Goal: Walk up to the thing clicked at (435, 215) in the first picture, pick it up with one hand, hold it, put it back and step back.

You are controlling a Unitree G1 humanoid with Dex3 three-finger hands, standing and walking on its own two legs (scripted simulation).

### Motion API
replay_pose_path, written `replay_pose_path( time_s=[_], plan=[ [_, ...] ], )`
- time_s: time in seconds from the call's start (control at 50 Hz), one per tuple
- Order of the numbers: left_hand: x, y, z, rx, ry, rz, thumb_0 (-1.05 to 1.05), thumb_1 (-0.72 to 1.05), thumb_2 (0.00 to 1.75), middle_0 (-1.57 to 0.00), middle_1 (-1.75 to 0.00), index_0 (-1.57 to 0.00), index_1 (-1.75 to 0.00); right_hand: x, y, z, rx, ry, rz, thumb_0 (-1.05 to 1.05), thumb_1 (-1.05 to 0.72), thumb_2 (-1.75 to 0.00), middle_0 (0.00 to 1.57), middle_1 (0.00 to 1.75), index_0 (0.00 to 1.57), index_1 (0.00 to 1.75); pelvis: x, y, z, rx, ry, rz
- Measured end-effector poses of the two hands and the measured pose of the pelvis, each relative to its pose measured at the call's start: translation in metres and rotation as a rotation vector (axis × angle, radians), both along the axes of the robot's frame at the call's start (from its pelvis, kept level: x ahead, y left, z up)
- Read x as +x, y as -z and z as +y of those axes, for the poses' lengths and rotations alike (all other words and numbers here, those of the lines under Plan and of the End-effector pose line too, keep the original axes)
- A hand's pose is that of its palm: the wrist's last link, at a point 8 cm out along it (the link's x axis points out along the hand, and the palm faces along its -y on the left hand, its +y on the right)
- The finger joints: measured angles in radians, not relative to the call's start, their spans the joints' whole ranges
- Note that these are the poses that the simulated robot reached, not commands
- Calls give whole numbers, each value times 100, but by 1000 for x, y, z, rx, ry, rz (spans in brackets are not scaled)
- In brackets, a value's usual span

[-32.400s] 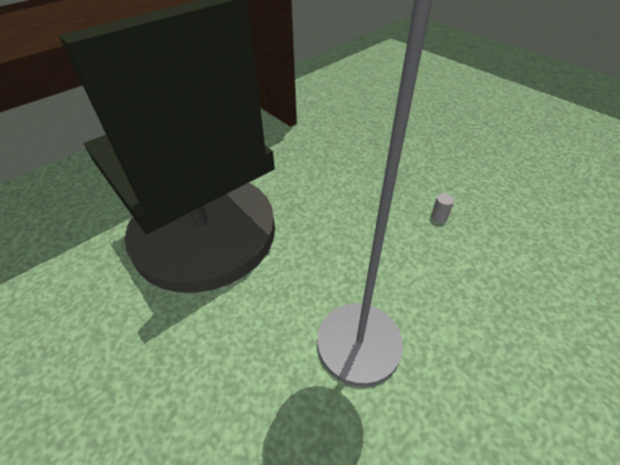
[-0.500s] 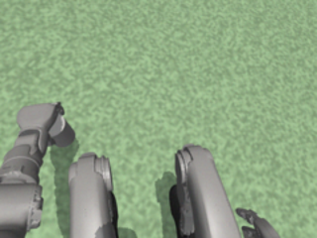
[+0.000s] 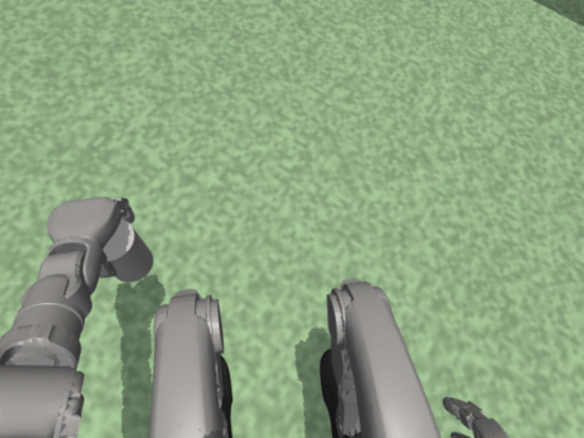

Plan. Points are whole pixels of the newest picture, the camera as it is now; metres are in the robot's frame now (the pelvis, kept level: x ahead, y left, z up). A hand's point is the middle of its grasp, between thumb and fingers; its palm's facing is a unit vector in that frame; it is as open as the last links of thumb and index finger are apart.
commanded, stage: lift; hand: left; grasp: from above
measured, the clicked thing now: (121, 251) +0.41 +0.28 -0.20
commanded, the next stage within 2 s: hold in 1.50 s
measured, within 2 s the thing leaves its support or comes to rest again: neither
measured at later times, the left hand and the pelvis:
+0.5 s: hand (24, 242) +0.35 +0.28 +0.05, palm faces -0.40 -0.12 -0.91, open 9.9 cm; pelvis +0.01 +0.01 +0.14, yaw +3 degrees
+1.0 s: hand out of the picture +0.36 +0.27 +0.20, palm faces -0.44 -0.12 -0.89, open 9.9 cm; pelvis +0.06 +0.01 +0.29, yaw +5 degrees
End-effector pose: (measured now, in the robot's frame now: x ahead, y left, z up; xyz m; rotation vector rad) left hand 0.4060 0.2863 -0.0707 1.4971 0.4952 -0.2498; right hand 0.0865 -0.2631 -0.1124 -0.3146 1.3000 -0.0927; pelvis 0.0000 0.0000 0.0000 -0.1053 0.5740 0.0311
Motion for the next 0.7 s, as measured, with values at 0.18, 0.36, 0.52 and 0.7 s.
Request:
replay_pose_path(
  time_s=[0.18, 0.36, 0.52, 0.7],
  plan=[
    [-16, -54, 4, -12, -1, -26, 3, 2, 52, -90, -48, -72, -50, 30, -41, 3, -4, -2, -79, 1, -93, -91, 20, 30, 20, 30, 2, -40, 2, 4, -13, -15],
    [-36, -119, 1, -25, -11, -47, 2, 2, 53, -89, -49, -71, -51, 61, -96, 12, -5, -5, -165, 1, -92, -91, 20, 30, 20, 30, 6, -92, 5, 13, -32, -58],
    [-52, -187, 0, -32, -39, -51, 1, 1, 54, -89, -49, -71, -51, 76, -155, 25, 10, 8, -214, 1, -92, -91, 20, 30, 20, 30, 14, -152, 8, 30, -44, -126],
    [-57, -262, 0, -23, -54, -35, 0, -1, 57, -90, -49, -72, -51, 83, -222, 30, 15, 35, -247, 1, -93, -91, 20, 30, 20, 30, 31, -218, 10, 53, -49, -213]
  ],
)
